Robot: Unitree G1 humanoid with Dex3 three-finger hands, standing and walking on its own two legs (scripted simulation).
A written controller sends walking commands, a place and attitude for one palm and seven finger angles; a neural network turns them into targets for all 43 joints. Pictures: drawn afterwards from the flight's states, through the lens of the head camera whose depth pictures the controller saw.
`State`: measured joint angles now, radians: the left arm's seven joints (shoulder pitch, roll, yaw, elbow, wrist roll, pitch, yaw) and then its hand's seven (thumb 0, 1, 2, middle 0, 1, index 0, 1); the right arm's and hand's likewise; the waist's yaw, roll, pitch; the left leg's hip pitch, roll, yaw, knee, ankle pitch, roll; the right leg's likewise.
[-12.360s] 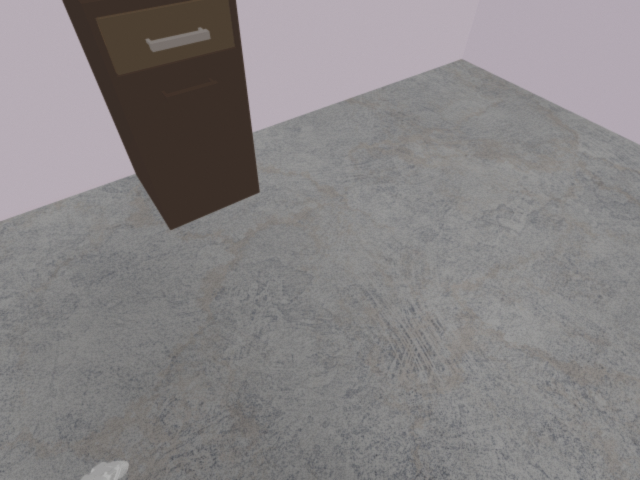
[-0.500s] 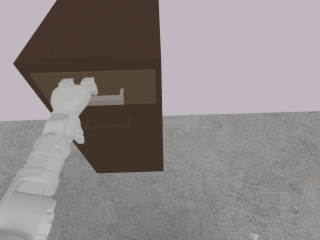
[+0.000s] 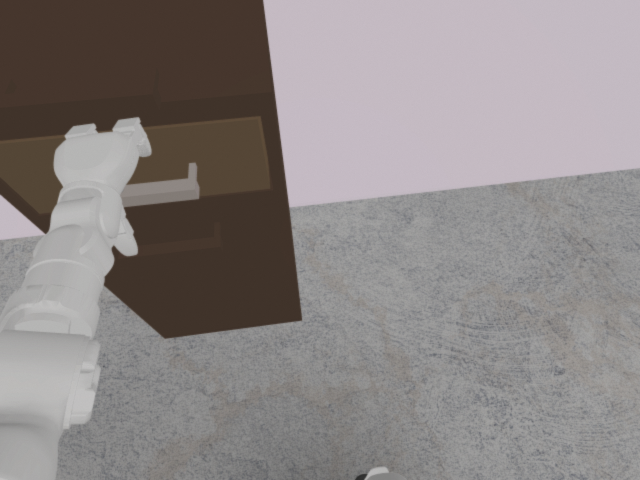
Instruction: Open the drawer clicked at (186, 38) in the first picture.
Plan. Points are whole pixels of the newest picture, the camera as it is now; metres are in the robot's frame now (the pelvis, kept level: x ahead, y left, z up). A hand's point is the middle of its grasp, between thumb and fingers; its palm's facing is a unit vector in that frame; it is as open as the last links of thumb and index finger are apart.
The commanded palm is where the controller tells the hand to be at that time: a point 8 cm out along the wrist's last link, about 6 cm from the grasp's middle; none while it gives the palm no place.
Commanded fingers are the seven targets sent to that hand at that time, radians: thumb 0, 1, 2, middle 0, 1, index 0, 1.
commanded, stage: move the hooked fingers above the handle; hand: left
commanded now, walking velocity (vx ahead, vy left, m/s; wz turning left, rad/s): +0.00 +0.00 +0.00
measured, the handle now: (136, 184) +0.53 +0.26 +0.01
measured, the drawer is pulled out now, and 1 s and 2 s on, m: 0.00 0.00 0.00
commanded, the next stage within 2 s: none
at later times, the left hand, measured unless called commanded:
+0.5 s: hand (106, 210) +0.45 +0.26 +0.06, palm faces -0.11 +0.00 -0.99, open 13.9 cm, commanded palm +0.45 +0.25 +0.12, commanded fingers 0.00 -0.50 0.30 -0.30 -1.20 -0.30 -1.20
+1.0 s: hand (112, 211) +0.45 +0.26 +0.05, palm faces -0.13 -0.01 -0.99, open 13.8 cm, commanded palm +0.45 +0.25 +0.12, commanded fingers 0.00 -0.50 0.30 -0.30 -1.20 -0.30 -1.20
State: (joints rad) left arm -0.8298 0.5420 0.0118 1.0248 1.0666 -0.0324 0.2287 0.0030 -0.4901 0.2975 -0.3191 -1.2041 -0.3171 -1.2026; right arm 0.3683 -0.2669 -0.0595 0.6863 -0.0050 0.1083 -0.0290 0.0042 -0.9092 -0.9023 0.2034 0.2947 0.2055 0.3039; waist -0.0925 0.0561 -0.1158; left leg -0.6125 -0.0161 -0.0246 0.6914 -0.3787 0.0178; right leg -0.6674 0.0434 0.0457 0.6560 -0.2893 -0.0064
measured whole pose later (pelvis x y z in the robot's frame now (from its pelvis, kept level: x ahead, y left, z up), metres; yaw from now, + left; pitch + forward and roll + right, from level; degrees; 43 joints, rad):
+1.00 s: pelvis +0.00 +0.00 +0.00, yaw +0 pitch +15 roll -1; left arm -0.74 0.54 -0.02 0.97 1.05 -0.06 0.16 0.00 -0.49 0.30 -0.33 -1.21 -0.33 -1.22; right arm 0.37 -0.25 -0.05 0.67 0.01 0.12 -0.05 0.00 -0.91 -0.90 0.21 0.29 0.21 0.30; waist -0.07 0.06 -0.11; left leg -0.55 -0.02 -0.02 0.66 -0.37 0.02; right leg -0.61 0.04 0.05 0.62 -0.28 0.00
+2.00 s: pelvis +0.00 +0.01 +0.00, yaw +1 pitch +16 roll -1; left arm -0.78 0.46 -0.04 0.89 1.07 -0.15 0.24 0.00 -0.49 0.30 -0.32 -1.20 -0.32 -1.20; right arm 0.31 -0.26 -0.06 0.68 -0.01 0.09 -0.05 0.00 -0.91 -0.90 0.20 0.29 0.21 0.30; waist -0.08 0.04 -0.13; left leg -0.59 -0.03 -0.04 0.70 -0.39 0.02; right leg -0.63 0.03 0.02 0.66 -0.30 0.00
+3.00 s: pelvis -0.01 +0.00 +0.00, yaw +0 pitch +17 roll -1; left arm -0.85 0.54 0.01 1.05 1.09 0.04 0.32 0.00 -0.49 0.30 -0.32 -1.20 -0.31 -1.20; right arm 0.30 -0.27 -0.04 0.68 0.00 0.10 -0.03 0.00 -0.91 -0.90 0.20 0.29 0.21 0.30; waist -0.09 0.06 -0.12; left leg -0.64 -0.02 -0.02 0.72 -0.38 0.02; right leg -0.69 0.04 0.05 0.68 -0.29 0.00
